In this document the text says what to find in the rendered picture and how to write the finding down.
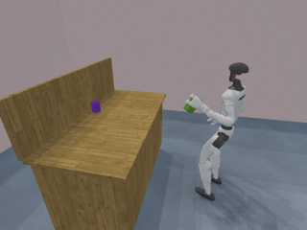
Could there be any robot right hand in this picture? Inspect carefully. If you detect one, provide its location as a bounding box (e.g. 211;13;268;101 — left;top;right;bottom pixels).
207;117;217;126

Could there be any robot torso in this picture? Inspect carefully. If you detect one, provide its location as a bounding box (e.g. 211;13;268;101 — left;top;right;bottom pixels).
218;87;246;142

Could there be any table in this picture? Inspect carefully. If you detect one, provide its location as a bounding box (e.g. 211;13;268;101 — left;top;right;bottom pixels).
0;57;166;230

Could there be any right robot foot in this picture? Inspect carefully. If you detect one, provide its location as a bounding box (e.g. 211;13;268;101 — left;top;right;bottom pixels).
211;174;222;185

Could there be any left robot upper arm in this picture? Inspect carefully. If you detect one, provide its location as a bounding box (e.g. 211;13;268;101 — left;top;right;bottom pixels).
222;90;235;127

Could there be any robot left hand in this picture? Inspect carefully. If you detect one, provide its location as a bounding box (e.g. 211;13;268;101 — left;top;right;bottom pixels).
186;94;203;109

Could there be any sponge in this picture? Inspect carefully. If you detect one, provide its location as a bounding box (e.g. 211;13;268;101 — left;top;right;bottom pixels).
183;98;196;114

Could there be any right robot upper arm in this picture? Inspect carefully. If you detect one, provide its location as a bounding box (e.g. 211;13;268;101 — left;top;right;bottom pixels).
240;85;247;112

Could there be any left robot forearm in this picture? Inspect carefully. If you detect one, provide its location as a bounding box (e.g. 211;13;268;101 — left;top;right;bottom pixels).
199;104;233;126

